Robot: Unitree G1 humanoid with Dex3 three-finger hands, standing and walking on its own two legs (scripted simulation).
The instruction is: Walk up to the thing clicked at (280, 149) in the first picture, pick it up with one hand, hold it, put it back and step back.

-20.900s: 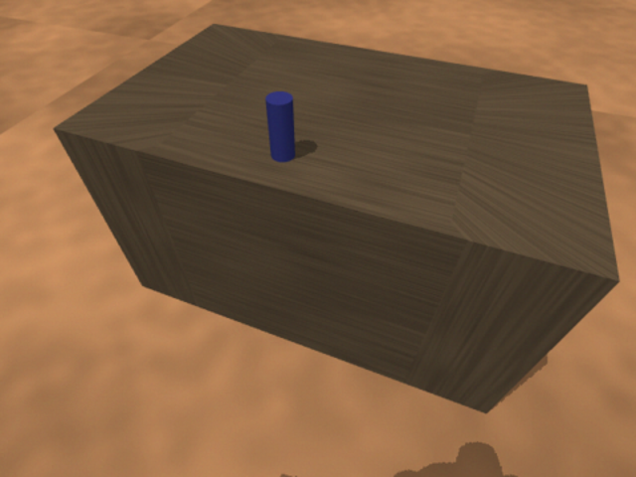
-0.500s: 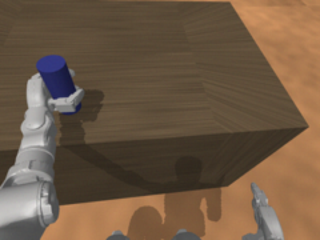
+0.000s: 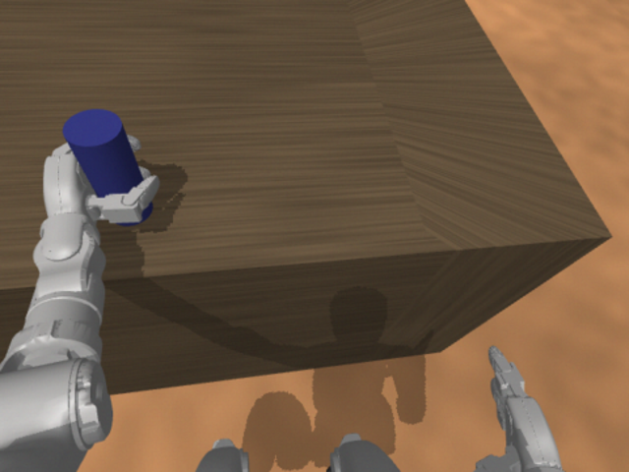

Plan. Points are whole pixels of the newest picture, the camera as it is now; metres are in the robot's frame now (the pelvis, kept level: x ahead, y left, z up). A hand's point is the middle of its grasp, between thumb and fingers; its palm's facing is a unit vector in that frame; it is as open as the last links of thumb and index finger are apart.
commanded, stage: lower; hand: left
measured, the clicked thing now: (114, 173) +0.48 +0.21 +0.07
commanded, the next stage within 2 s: loosen in 0.16 s
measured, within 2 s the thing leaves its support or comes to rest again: neither
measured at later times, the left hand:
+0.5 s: hand (123, 185) +0.48 +0.20 +0.05, palm faces +0.18 -0.98 -0.01, open 8.1 cm
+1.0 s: hand (117, 177) +0.48 +0.21 +0.06, palm faces +0.19 -0.98 -0.01, open 15.9 cm
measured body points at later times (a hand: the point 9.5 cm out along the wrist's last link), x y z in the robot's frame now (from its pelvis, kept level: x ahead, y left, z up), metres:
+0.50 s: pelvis +0.00 +0.00 -0.01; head +0.10 +0.03 +0.43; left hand +0.46 +0.26 +0.05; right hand +0.16 -0.26 -0.02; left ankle +0.02 +0.12 -0.68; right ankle +0.00 -0.14 -0.68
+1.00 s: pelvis -0.01 +0.00 -0.01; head +0.10 +0.03 +0.43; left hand +0.47 +0.26 +0.06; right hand +0.15 -0.26 -0.02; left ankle +0.02 +0.12 -0.68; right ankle +0.00 -0.14 -0.68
